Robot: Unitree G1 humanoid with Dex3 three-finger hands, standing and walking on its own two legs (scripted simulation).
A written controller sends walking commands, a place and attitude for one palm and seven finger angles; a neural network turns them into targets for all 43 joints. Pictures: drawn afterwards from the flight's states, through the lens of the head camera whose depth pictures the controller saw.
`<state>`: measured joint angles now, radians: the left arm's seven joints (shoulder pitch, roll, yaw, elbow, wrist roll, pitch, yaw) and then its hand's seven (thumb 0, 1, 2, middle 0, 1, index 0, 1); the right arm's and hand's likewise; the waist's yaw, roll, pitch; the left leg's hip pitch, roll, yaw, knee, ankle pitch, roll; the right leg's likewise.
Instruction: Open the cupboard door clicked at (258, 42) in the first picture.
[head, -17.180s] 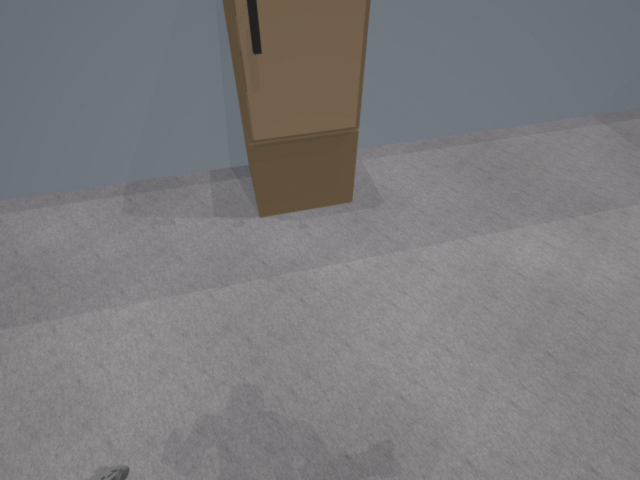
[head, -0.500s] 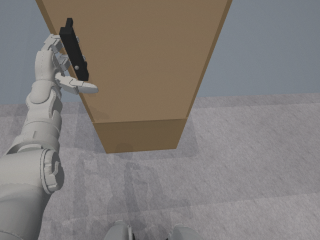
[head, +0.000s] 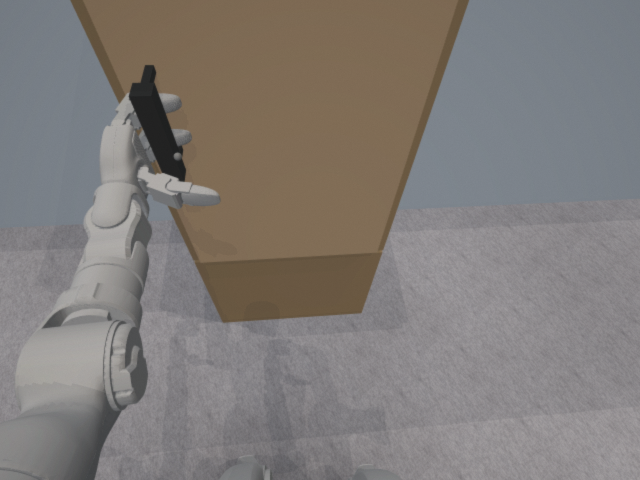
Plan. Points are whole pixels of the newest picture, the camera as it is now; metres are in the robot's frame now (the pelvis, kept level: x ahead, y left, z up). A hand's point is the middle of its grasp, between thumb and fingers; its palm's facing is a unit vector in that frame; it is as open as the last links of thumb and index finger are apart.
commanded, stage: slide the fingers in behind the handle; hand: left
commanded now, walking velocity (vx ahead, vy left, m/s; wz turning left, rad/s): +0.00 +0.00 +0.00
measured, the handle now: (163, 127) +0.55 +0.18 +0.11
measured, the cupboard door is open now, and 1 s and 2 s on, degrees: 0 0 39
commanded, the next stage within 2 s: close the thumb around the handle in 0.16 s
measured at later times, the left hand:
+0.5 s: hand (176, 158) +0.49 +0.15 +0.11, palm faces +0.04 -1.00 +0.00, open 12.4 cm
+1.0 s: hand (175, 157) +0.49 +0.15 +0.11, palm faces +0.05 -1.00 +0.00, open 6.0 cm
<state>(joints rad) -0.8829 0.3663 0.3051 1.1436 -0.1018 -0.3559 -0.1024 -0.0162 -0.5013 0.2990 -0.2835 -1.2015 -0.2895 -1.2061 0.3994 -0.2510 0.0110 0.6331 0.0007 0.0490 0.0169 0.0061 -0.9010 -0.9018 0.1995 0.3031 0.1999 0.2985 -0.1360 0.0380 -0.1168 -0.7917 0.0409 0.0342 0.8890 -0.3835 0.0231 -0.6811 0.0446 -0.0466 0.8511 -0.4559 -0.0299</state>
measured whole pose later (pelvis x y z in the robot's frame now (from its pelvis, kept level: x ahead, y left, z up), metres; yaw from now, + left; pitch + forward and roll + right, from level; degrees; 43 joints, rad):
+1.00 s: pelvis -0.01 +0.00 +0.00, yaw +1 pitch +17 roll -2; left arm -0.92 0.36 0.28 1.18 -0.11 -0.38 -0.08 0.00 0.69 0.80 -0.35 -1.34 -0.35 -1.34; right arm 0.40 -0.26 0.01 0.66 0.00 0.04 0.01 0.01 -0.90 -0.90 0.20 0.30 0.20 0.30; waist -0.14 0.04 -0.11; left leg -0.82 0.03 0.02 0.90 -0.38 0.03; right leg -0.70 0.04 -0.06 0.86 -0.45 -0.03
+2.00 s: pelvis +0.03 -0.03 +0.02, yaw +2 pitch +3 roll +1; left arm 0.27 -0.05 -0.29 -0.17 0.01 0.06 0.46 0.03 0.60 0.67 -0.28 -1.24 -0.31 -1.29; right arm 0.13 -0.15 0.05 0.48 -0.03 0.15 0.04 0.01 -0.90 -0.90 0.20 0.30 0.20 0.30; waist -0.02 0.04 -0.12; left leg -0.39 0.03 0.01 0.72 -0.37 -0.03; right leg -0.28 0.05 -0.07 0.70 -0.46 -0.07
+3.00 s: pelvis -0.01 -0.02 +0.02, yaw +3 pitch +3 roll +0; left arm 0.03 -0.09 -0.31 0.09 0.04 -0.06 0.56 -0.01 -0.50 0.30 -0.25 -0.58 -0.26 -0.58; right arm 0.15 -0.18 0.02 0.57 -0.04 0.07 0.01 0.01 -0.90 -0.90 0.20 0.30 0.20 0.30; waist 0.00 0.05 -0.07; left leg -0.48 0.00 -0.02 0.77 -0.34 -0.01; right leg -0.37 0.02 -0.09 0.77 -0.45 -0.06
